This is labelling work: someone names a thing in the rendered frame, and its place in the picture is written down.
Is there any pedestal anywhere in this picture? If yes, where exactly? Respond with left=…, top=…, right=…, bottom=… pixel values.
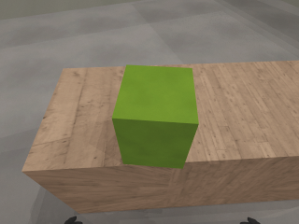
left=21, top=60, right=299, bottom=214

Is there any carton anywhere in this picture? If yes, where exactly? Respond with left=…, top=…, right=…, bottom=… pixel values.
left=112, top=64, right=199, bottom=169

